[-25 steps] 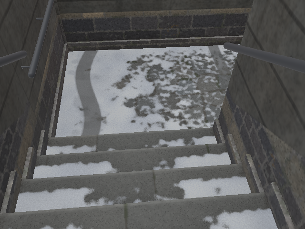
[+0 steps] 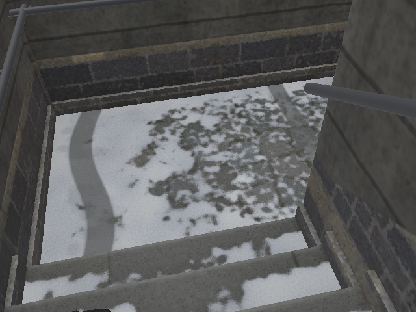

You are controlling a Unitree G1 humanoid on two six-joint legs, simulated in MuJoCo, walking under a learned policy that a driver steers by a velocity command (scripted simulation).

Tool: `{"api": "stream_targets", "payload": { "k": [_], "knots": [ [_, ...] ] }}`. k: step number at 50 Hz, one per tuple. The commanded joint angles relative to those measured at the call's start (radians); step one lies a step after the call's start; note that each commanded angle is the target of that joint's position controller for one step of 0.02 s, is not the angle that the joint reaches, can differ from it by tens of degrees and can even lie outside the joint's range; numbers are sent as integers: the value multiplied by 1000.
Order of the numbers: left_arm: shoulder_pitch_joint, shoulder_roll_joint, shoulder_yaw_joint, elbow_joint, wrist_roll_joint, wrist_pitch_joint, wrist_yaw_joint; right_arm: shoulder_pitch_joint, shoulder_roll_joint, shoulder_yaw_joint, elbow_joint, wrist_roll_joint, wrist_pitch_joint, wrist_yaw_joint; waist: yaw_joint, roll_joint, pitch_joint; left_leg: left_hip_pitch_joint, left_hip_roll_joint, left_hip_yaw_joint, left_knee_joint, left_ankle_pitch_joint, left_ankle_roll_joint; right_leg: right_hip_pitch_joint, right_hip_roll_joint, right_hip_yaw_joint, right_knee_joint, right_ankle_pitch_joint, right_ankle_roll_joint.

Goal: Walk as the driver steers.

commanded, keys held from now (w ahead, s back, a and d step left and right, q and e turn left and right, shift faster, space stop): w+shift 0.20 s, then w+q+shift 0.56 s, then e+shift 0.24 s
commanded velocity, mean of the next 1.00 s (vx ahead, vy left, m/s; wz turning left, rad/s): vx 0.91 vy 0.00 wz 0.39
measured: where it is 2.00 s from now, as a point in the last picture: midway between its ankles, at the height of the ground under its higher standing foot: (193, 256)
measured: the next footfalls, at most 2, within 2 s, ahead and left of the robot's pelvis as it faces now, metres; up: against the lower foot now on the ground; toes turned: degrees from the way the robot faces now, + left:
right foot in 0.14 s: +0.25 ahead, -0.13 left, -0.18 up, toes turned +0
left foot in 0.50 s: +0.52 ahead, +0.07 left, -0.36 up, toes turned +7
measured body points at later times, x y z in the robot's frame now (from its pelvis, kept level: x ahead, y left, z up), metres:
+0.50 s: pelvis +0.46 -0.01 -0.26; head +0.45 +0.00 +0.19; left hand +0.34 +0.20 -0.41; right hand +0.64 -0.23 -0.36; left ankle +0.53 +0.07 -0.97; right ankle +0.26 -0.13 -0.76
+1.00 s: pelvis +0.87 +0.03 -0.50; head +0.86 +0.05 -0.05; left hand +0.61 +0.12 -0.63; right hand +1.19 -0.06 -0.54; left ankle +0.93 +0.19 -1.12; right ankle +0.85 -0.12 -1.20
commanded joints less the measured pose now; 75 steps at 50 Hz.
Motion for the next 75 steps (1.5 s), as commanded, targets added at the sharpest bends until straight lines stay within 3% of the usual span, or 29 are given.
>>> {"api": "stream_targets", "payload": {
  "k": [1, 5, 7, 9, 11, 13, 16, 20, 23, 24, 25, 26, 29, 30, 32, 36, 39, 40, 42, 44, 47, 50, 52, 54, 57, 60, 63, 71, 75],
  "knots": [
    [-128, 50, -12, -79, 40, -22, -46, -149, -130, -13, -131, 49, -53, -57, 47, -70, 192, -305, 178, -322, -232, 395, 121, 221, -20, -42, -531, 591, -12],
    [222, 134, 32, -31, 26, 30, -49, -224, -141, -27, -100, 15, -17, -11, 179, 123, 12, -298, 155, -191, 48, 884, 87, 762, 113, -222, -358, 417, -28],
    [1000, 227, 85, 223, 47, 43, -33, -508, -182, -45, -135, 49, -42, 25, 612, -4, -56, -507, 52, -160, 1019, 1021, -32, 1314, -4, -178, -553, 369, -143],
    [634, 10, -22, 191, 50, 17, -27, -220, -11, -31, -206, 72, -59, 7, 188, -440, 94, -841, -47, -348, 1216, -4, 40, 1174, -137, 116, -428, 834, -158],
    [461, -42, -22, 150, 30, 7, -56, -156, -61, -38, -186, 72, -35, 10, 61, 24, 61, -838, 75, -287, 819, 305, 75, 939, -176, 160, -549, 279, -193],
    [240, 12, -19, 136, 46, -11, -35, -228, -37, -31, -228, 67, -3, -2, -49, 20, 155, -721, 209, -275, 497, 504, -9, 438, -331, 395, -687, 22, -283],
    [264, 113, 0, 151, 78, -34, 28, -328, -101, -39, -273, 38, 8, 19, -45, 84, 131, -423, 212, -178, 117, 903, -59, 228, -132, 139, -580, -60, -168],
    [395, 80, -10, 209, -9, -24, 84, -604, -50, -4, -365, 29, 10, 93, 86, 1, 115, -190, 150, -76, -319, 1364, -17, 307, -26, -123, -435, -283, -68],
    [226, 134, 4, 190, 45, -12, 36, -71, -214, -77, -190, 12, 51, 78, -143, -82, -73, 386, -19, 174, -23, 1119, 34, 258, -21, -231, 26, 370, -13],
    [69, 168, 18, 141, 16, -23, 15, 297, -235, -89, -77, 5, 62, 59, -357, 43, -43, 616, 39, 158, -158, 1018, 122, 102, -26, -242, 546, 590, 54],
    [0, 116, 11, 113, -5, -17, 23, 366, -139, -57, -76, 7, 68, 58, -429, 299, 115, 526, 186, -20, -652, 997, 231, 10, 120, -268, 1149, -219, 103],
    [132, 4, 1, -1, 22, -49, 38, 119, -162, -27, -97, 2, 25, 51, -123, 533, 193, 608, 202, -302, -343, 1421, 220, -331, 131, -95, 1074, -760, 78],
    [181, 35, 8, -57, 33, -94, 22, -138, -118, -28, -224, 24, 18, 43, 91, -200, 46, 318, 203, -544, -348, 961, 263, -263, 45, 5, 503, -424, -7],
    [159, 21, 1, -137, -6, -73, 26, -403, -248, -56, -299, 13, 11, 8, 220, 15, 113, -99, 358, -823, -480, 789, 351, -110, -16, 75, 85, -361, 49],
    [257, 119, 34, -26, 0, -45, 29, -452, -205, -53, -318, -22, -4, -38, 235, -144, 100, -540, 273, -724, -335, 779, 306, 407, 12, 14, 3, 6, 118],
    [107, 37, 18, -113, 22, 6, 2, -309, -150, -41, -267, 90, -3, -81, 121, -40, 75, -541, -25, -415, -94, 332, 124, 804, 82, -37, -624, 465, 101],
    [657, 177, 94, -25, 12, 13, 9, -451, -176, -44, -265, 50, 11, -43, 440, 129, -69, -354, -152, -371, 499, 738, 22, 1206, 82, -138, -753, 519, 96],
    [919, 171, 85, 120, 41, 0, 2, -461, -111, -47, -268, 49, 4, -22, 493, -65, -28, -497, -222, -331, 1008, 311, -44, 1325, -49, -28, -801, 596, 28],
    [761, 171, 33, 163, 101, -17, -42, -65, 45, -3, -313, 90, -25, -19, 158, -804, -128, -949, -144, -402, 1432, -220, -36, 1477, -304, 427, -482, 1351, -198],
    [672, 46, 13, 185, 39, 1, -43, -324, -21, -8, -365, 72, -12, -21, 151, -79, 69, -1073, -7, -243, 1112, 41, -14, 1199, -222, 433, -631, 646, -256],
    [396, 42, -25, 115, 21, -28, 57, -691, -103, -9, -493, 69, 15, -23, 26, 275, 263, -702, 176, -194, 268, 384, -61, 397, -128, 488, -733, 296, -189],
    [259, 192, 19, 107, 21, 9, 63, -350, -50, -15, -361, 35, 8, 1, -91, -63, 5, 197, 68, -76, 147, 1028, -117, 42, 5, 266, -638, 473, -154],
    [368, 76, 2, 94, -60, 1, 84, -466, -108, -22, -407, -9, -5, 17, -7, 37, 21, -38, 69, -175, -166, 1202, -99, 325, 115, 301, -416, -140, -141],
    [477, 56, 8, 106, -45, 31, 85, -703, -56, 6, -505, 6, 4, 18, 132, 74, 87, -61, 51, -189, -721, 1348, -116, 540, 230, 249, -315, -424, -69],
    [560, -27, -6, 134, -17, 103, 74, -497, -88, -27, -467, 20, 10, 36, 110, -42, 86, 186, 185, -202, -959, 1528, -117, 513, 266, 207, 42, -457, -30],
    [664, -4, -34, 10, -40, 105, 26, -226, -251, -50, -400, -10, 28, 63, 49, 277, -371, 1006, 656, -379, -202, 2277, 123, -186, 234, 173, 897, -1073, 59],
    [394, 87, -15, -157, 9, 122, 60, -380, -298, -55, -398, -19, 42, 43, 100, 100, -298, 555, 771, -548, -483, 1589, 379, -251, 103, 14, 1109, -789, 144],
    [69, 9, -28, -366, 0, 240, 76, -414, -168, 50, -395, -32, 130, -81, 124, 132, 52, -63, 438, -45, -511, 972, 116, -157, 113, -65, 822, -212, 192],
    [-53, 42, -36, -436, 26, 224, 54, -363, -277, -6, -401, -23, 128, -106, 71, 139, -5, 63, 467, -40, -526, 673, 93, -62, 25, -74, 250, -71, 171]
  ]
}}
Over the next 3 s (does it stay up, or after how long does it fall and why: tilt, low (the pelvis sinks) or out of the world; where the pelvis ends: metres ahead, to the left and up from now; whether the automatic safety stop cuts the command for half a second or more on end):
stays up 1.28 0.03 -0.66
